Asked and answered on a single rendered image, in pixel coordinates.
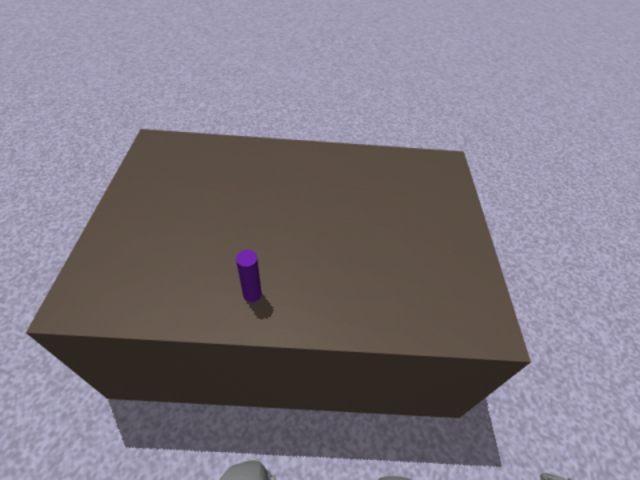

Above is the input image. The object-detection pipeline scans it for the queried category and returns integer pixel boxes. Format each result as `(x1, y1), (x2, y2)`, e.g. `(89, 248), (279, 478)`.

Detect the can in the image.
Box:
(236, 250), (262, 302)

